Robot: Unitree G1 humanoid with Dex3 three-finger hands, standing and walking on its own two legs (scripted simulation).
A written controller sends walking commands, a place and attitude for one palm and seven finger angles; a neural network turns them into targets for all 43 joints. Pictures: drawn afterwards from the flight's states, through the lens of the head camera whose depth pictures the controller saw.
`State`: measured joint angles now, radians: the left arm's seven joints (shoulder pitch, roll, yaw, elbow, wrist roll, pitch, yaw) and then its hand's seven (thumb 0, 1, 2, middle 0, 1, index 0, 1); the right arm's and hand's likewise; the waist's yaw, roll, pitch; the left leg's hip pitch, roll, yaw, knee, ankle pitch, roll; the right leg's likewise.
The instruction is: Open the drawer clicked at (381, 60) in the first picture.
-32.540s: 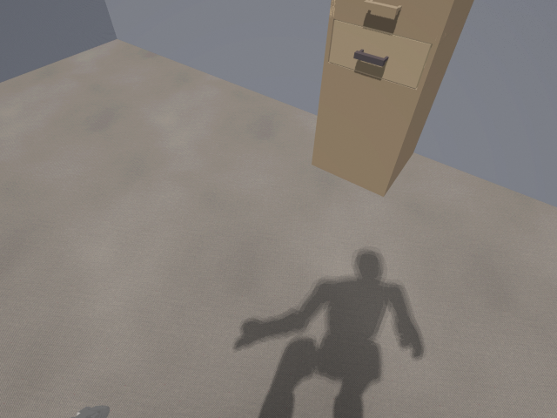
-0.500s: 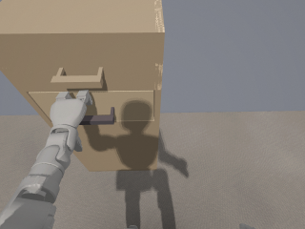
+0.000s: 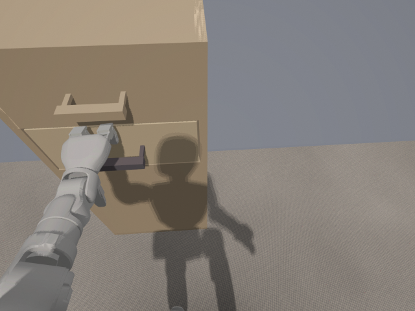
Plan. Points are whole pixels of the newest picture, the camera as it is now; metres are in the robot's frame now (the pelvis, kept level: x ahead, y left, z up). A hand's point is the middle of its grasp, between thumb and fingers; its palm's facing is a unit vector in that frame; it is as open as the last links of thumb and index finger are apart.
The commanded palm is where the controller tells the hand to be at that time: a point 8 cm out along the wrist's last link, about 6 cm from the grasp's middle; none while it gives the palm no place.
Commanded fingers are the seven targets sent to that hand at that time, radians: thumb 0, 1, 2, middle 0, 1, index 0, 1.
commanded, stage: re-aim the fingers above the handle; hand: left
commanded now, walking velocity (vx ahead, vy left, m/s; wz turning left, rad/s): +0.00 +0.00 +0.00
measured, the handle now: (120, 157) +0.47 +0.23 -0.05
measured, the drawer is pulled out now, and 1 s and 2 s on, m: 0.00 0.00 0.00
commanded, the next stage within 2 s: lower the fingers behind the handle in 1.32 s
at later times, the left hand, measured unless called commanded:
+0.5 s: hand (111, 163) +0.42 +0.22 +0.00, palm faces +0.00 -0.08 -1.00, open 13.8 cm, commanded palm +0.39 +0.23 +0.07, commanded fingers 0.00 -0.50 0.30 -0.30 -1.20 -0.30 -1.20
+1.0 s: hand (103, 162) +0.42 +0.23 +0.01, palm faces +0.02 -0.04 -1.00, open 13.8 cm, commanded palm +0.39 +0.23 +0.07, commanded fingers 0.00 -0.50 0.30 -0.30 -1.20 -0.30 -1.20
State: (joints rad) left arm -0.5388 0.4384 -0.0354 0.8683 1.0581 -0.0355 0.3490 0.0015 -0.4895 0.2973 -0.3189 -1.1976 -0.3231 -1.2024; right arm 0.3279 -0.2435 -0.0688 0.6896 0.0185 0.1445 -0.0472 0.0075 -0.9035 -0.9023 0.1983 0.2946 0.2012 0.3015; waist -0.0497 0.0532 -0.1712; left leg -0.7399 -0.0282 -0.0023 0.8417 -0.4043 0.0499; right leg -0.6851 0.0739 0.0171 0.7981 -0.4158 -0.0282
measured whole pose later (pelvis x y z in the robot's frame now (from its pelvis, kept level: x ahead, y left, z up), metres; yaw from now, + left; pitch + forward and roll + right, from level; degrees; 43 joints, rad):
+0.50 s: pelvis +0.01 +0.00 +0.00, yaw +0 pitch +18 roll -2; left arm -0.52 0.37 -0.05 0.82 1.08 -0.03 0.39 0.00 -0.49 0.30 -0.32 -1.20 -0.32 -1.20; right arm 0.28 -0.23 -0.06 0.68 0.01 0.15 -0.03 0.01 -0.90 -0.90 0.20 0.29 0.20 0.30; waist -0.05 0.05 -0.19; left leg -0.74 -0.03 0.00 0.86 -0.42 0.06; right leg -0.69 0.07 0.02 0.81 -0.43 -0.02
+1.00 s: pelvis +0.00 +0.01 +0.00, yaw +0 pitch +18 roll -2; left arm -0.54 0.38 -0.05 0.84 1.08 0.02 0.41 0.00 -0.49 0.30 -0.32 -1.20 -0.32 -1.20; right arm 0.27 -0.24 -0.07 0.68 0.01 0.15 -0.03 0.01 -0.90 -0.90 0.20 0.29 0.20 0.30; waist -0.04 0.05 -0.18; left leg -0.75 -0.03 0.00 0.86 -0.42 0.06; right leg -0.70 0.07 0.02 0.82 -0.43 -0.02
